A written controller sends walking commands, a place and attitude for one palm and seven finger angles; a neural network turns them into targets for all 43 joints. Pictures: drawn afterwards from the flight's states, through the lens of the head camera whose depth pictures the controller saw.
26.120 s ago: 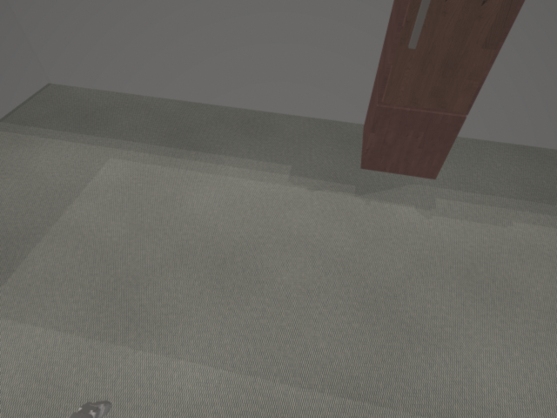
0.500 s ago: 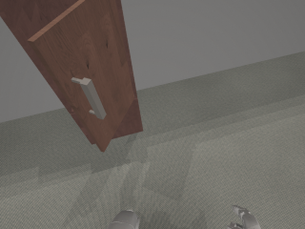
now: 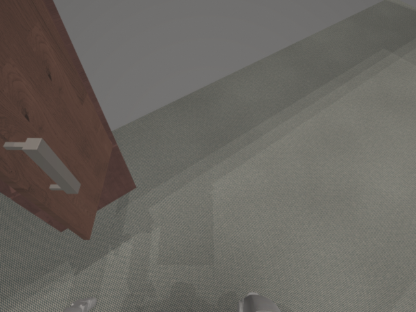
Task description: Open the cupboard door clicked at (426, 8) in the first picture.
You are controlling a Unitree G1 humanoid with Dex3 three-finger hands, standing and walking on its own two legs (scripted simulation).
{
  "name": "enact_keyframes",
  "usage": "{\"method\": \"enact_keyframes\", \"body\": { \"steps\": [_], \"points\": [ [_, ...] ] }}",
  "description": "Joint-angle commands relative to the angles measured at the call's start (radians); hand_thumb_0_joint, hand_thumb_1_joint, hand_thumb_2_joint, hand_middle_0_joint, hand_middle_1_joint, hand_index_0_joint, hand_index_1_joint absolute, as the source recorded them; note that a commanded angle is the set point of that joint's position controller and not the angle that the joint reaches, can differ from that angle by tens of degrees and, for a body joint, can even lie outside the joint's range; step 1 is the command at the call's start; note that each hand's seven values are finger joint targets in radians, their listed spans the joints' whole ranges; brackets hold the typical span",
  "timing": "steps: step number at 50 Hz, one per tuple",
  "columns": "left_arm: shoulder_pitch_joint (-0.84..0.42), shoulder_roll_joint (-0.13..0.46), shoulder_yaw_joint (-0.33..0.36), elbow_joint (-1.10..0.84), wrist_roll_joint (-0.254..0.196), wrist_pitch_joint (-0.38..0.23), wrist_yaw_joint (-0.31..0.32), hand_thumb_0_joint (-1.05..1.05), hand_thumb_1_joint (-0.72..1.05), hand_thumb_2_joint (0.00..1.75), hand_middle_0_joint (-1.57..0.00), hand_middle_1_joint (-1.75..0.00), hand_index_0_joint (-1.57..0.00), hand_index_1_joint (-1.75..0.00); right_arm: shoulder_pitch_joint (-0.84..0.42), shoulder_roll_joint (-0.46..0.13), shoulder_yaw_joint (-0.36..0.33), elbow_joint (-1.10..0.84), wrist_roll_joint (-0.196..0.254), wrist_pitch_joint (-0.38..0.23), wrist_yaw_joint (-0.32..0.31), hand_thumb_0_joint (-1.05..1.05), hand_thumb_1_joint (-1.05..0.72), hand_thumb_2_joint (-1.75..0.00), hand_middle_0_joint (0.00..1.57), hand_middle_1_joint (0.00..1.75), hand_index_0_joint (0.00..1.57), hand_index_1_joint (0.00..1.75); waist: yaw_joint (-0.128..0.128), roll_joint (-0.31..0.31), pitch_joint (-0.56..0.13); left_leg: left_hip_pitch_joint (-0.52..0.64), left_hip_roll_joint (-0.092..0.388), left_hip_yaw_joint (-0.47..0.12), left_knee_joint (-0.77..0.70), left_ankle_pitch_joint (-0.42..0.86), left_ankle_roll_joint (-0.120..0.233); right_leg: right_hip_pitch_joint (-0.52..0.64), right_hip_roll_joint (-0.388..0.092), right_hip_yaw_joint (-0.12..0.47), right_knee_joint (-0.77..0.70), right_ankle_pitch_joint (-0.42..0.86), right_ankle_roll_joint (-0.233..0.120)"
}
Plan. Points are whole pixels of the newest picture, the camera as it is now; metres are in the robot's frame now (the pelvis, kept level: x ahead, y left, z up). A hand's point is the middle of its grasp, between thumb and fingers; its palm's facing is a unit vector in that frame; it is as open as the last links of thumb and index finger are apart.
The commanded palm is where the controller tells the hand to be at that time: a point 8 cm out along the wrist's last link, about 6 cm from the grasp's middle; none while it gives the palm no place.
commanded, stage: walk to a spot facing it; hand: left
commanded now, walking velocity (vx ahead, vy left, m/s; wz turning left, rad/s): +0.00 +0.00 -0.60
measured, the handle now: (45, 169) +0.35 +0.36 +0.01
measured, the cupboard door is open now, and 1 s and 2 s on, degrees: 53 53 53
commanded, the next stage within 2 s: turn to face it in 1.86 s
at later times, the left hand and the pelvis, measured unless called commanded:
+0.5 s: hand (143, 284) +0.18 +0.16 -0.18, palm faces -0.26 -0.95 -0.17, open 7.3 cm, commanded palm none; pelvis +0.06 -0.01 -0.01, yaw -17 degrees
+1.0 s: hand (243, 197) +0.41 -0.07 -0.17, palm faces -0.56 -0.80 -0.21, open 7.3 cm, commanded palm none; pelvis +0.20 -0.15 -0.02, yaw -34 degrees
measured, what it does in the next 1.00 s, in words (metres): walks ahead, turning right: right foot, then left foot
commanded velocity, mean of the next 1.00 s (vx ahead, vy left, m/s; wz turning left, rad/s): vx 0.28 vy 0.00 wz -0.52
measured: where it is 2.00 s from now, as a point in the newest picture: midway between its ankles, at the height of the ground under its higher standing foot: (301, 228)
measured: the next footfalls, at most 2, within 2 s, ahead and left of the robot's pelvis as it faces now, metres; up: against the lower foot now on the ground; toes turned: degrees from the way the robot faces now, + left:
right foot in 0.10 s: +0.05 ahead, -0.14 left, +0.00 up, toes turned -7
left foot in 0.46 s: +0.12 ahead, +0.09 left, +0.00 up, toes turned -11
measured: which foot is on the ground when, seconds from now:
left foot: down 0.00-0.08, up 0.10-0.44, down 0.46-0.90, up 0.92-1.00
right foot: up 0.00-0.08, down 0.10-0.44, up 0.46-0.88, down 0.90-1.00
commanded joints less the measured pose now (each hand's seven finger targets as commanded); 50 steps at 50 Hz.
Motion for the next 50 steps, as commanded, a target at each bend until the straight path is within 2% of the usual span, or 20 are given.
{"method": "enact_keyframes", "body": {
  "steps": [1, 3, 4, 5, 10, 16, 20, 21, 22, 23, 24, 26, 29, 38, 41, 43, 44, 45, 46, 50],
  "points": [
    [-0.021, 0.018, -0.007, -0.079, 0.0, -0.034, -0.005, 0.0, 0.9, 0.9, -0.2, -0.3, -0.2, -0.3, 0.059, -0.208, -0.065, -0.036, -0.003, -0.008, -0.003, 0.0, -0.9, -0.9, 0.2, 0.3, 0.2, 0.3, -0.022, 0.218, -0.149, 0.078, 0.206, -0.082, -0.052, 0.542, 0.107, 0.141, 0.032, -0.053, -0.217, 0.083, -0.03],
    [0.086, 0.078, 0.004, -0.043, 0.003, -0.046, 0.004, 0.0, 0.9, 0.9, -0.2, -0.3, -0.2, -0.3, 0.051, -0.199, -0.068, -0.041, 0.01, -0.007, 0.006, 0.0, -0.9, -0.9, 0.2, 0.3, 0.2, 0.3, 0.038, 0.092, -0.208, -0.039, 0.154, -0.012, 0.139, 0.415, 0.031, 0.404, -0.002, -0.013, -0.435, 0.332, -0.065],
    [0.148, 0.197, 0.029, -0.027, 0.013, -0.059, 0.022, 0.0, 0.9, 0.9, -0.2, -0.3, -0.2, -0.3, 0.055, -0.124, -0.051, -0.071, 0.021, -0.004, 0.015, 0.0, -0.9, -0.9, 0.2, 0.3, 0.2, 0.3, 0.065, -0.235, -0.262, -0.294, 0.029, 0.084, 0.385, -0.007, -0.034, 0.616, -0.264, 0.321, -0.497, 0.631, -0.161],
    [0.198, 0.24, 0.031, -0.008, -0.004, -0.054, 0.036, 0.0, 0.9, 0.9, -0.2, -0.3, -0.2, -0.3, -0.013, -0.128, -0.047, -0.097, 0.022, 0.005, 0.007, 0.0, -0.9, -0.9, 0.2, 0.3, 0.2, 0.3, 0.103, -0.271, -0.242, -0.369, -0.033, -0.025, 0.548, -0.369, -0.047, 0.546, -0.394, 0.423, -0.479, 0.882, -0.262],
    [-0.008, 0.132, 0.012, -0.073, 0.003, -0.039, 0.053, 0.0, 0.9, 0.9, -0.2, -0.3, -0.2, -0.3, 0.023, -0.101, -0.054, -0.03, 0.011, 0.027, 0.016, 0.0, -0.9, -0.9, 0.2, 0.3, 0.2, 0.3, -0.004, -0.157, -0.177, -0.29, -0.017, -0.088, 0.586, -0.116, -0.054, 0.298, -0.186, 0.28, -0.521, 0.386, -0.212],
    [0.033, 0.148, 0.022, -0.057, 0.007, -0.056, 0.03, 0.0, 0.9, 0.9, -0.2, -0.3, -0.2, -0.3, -0.021, -0.094, -0.057, -0.054, 0.008, -0.004, 0.033, 0.0, -0.9, -0.9, 0.2, 0.3, 0.2, 0.3, 0.023, -0.171, -0.098, -0.229, -0.068, -0.057, 0.309, -0.128, -0.04, 0.221, -0.163, 0.399, -0.618, -0.055, -0.241],
    [-0.014, 0.124, 0.027, -0.067, 0.001, -0.062, 0.021, 0.0, 0.9, 0.9, -0.2, -0.3, -0.2, -0.3, 0.113, -0.088, -0.055, -0.023, 0.01, -0.039, 0.025, 0.0, -0.9, -0.9, 0.2, 0.3, 0.2, 0.3, -0.053, -0.145, -0.104, 0.068, -0.106, -0.032, 0.003, -0.042, -0.022, 0.045, -0.097, 0.383, -0.537, -0.138, -0.201],
    [-0.031, 0.066, 0.016, -0.08, -0.001, -0.062, 0.016, 0.0, 0.9, 0.9, -0.2, -0.3, -0.2, -0.3, 0.211, -0.127, -0.06, 0.009, 0.007, -0.051, 0.012, 0.0, -0.9, -0.9, 0.2, 0.3, 0.2, 0.3, -0.1, -0.011, -0.121, 0.254, -0.033, -0.112, -0.144, -0.111, 0.002, -0.103, -0.023, 0.323, -0.402, -0.143, -0.151],
    [-0.037, -0.018, -0.001, -0.111, -0.01, -0.06, 0.004, 0.0, 0.9, 0.9, -0.2, -0.3, -0.2, -0.3, 0.305, -0.235, -0.081, 0.033, -0.016, -0.057, 0.003, 0.0, -0.9, -0.9, 0.2, 0.3, 0.2, 0.3, -0.139, 0.33, -0.121, 0.36, 0.257, -0.498, -0.299, -0.399, 0.092, -0.319, 0.129, 0.136, -0.061, -0.183, -0.083],
    [-0.119, -0.004, 0.002, -0.156, -0.002, -0.075, -0.004, 0.0, 0.9, 0.9, -0.2, -0.3, -0.2, -0.3, 0.332, -0.262, -0.079, 0.024, -0.014, -0.056, -0.009, 0.0, -0.9, -0.9, 0.2, 0.3, 0.2, 0.3, -0.146, 0.245, -0.076, 0.266, 0.421, -0.652, -0.403, -0.469, 0.184, -0.37, 0.051, 0.077, 0.126, -0.15, -0.066],
    [-0.135, 0.016, 0.008, -0.152, 0.014, -0.082, -0.014, 0.0, 0.9, 0.9, -0.2, -0.3, -0.2, -0.3, 0.285, -0.239, -0.073, 0.002, -0.018, -0.061, 0.0, 0.0, -0.9, -0.9, 0.2, 0.3, 0.2, 0.3, -0.122, 0.131, -0.054, 0.202, 0.419, -0.679, -0.398, -0.433, 0.215, -0.375, 0.003, 0.099, 0.254, -0.077, -0.063],
    [-0.079, -0.005, 0.011, -0.096, 0.023, -0.082, -0.026, 0.0, 0.9, 0.9, -0.2, -0.3, -0.2, -0.3, 0.191, -0.143, -0.042, -0.009, -0.01, -0.073, 0.004, 0.0, -0.9, -0.9, 0.2, 0.3, 0.2, 0.3, -0.052, 0.116, -0.018, 0.143, 0.278, -0.387, -0.359, -0.14, 0.126, -0.348, -0.043, 0.076, 0.359, 0.113, -0.045],
    [-0.042, -0.055, -0.005, -0.058, 0.013, -0.068, -0.034, 0.0, 0.9, 0.9, -0.2, -0.3, -0.2, -0.3, 0.227, -0.087, -0.02, 0.025, 0.002, -0.092, -0.005, 0.0, -0.9, -0.9, 0.2, 0.3, 0.2, 0.3, -0.038, 0.139, -0.068, 0.235, 0.188, -0.102, -0.269, 0.34, 0.075, -0.339, -0.042, 0.024, 0.355, 0.216, -0.033],
    [-0.224, -0.09, -0.029, -0.072, 0.006, -0.062, -0.038, 0.0, 0.9, 0.9, -0.2, -0.3, -0.2, -0.3, 0.343, -0.085, -0.017, 0.118, -0.011, -0.085, -0.002, 0.0, -0.9, -0.9, 0.2, 0.3, 0.2, 0.3, -0.082, 0.147, 0.018, 0.228, 0.22, 0.085, -0.274, 0.488, 0.11, -0.204, -0.031, -0.094, -0.081, 0.247, -0.069],
    [-0.132, -0.057, -0.02, -0.045, 0.003, -0.069, -0.03, 0.0, 0.9, 0.9, -0.2, -0.3, -0.2, -0.3, 0.313, -0.119, -0.027, 0.13, -0.008, -0.08, 0.001, 0.0, -0.9, -0.9, 0.2, 0.3, 0.2, 0.3, -0.024, 0.157, -0.044, 0.236, 0.244, 0.128, -0.146, 0.772, 0.105, -0.01, 0.026, -0.131, -0.142, 0.174, -0.119],
    [0.136, -0.008, 0.002, 0.032, 0.005, -0.089, -0.019, 0.0, 0.9, 0.9, -0.2, -0.3, -0.2, -0.3, 0.234, -0.15, -0.032, 0.118, 0.004, -0.077, 0.005, 0.0, -0.9, -0.9, 0.2, 0.3, 0.2, 0.3, 0.112, 0.126, -0.179, 0.147, 0.197, 0.168, 0.171, 0.868, 0.059, 0.357, 0.08, -0.154, -0.26, 0.199, -0.159],
    [0.305, 0.094, 0.029, 0.083, 0.01, -0.101, -0.005, 0.0, 0.9, 0.9, -0.2, -0.3, -0.2, -0.3, 0.221, -0.116, -0.029, 0.097, 0.023, -0.078, 0.023, 0.0, -0.9, -0.9, 0.2, 0.3, 0.2, 0.3, 0.185, -0.047, -0.296, -0.104, 0.125, 0.184, 0.452, 0.595, 0.024, 0.676, -0.059, 0.024, -0.332, 0.164, -0.208],
    [0.393, 0.194, 0.053, 0.104, -0.003, -0.102, 0.015, 0.0, 0.9, 0.9, -0.2, -0.3, -0.2, -0.3, 0.211, -0.038, -0.022, 0.059, 0.041, -0.081, 0.018, 0.0, -0.9, -0.9, 0.2, 0.3, 0.2, 0.3, 0.186, -0.248, -0.388, -0.409, -0.05, 0.102, 0.813, -0.285, -0.028, 0.853, -0.376, 0.581, -0.479, 0.224, -0.319],
    [0.327, 0.217, 0.052, 0.09, -0.02, -0.097, 0.026, 0.0, 0.9, 0.9, -0.2, -0.3, -0.2, -0.3, 0.134, -0.06, -0.034, 0.043, 0.034, -0.073, 0.019, 0.0, -0.9, -0.9, 0.2, 0.3, 0.2, 0.3, 0.158, -0.218, -0.317, -0.491, -0.022, -0.061, 0.941, -0.253, -0.003, 0.722, -0.411, 0.638, -0.592, 0.129, -0.324],
    [0.08, 0.021, -0.011, 0.036, -0.008, -0.119, 0.037, 0.0, 0.9, 0.9, -0.2, -0.3, -0.2, -0.3, 0.15, -0.012, -0.04, 0.115, 0.004, -0.042, 0.023, 0.0, -0.9, -0.9, 0.2, 0.3, 0.2, 0.3, -0.018, -0.051, -0.108, -0.323, 0.06, -0.111, 0.746, 0.034, -0.008, 0.235, -0.23, 0.26, -0.669, 0.23, -0.203]
  ]
}}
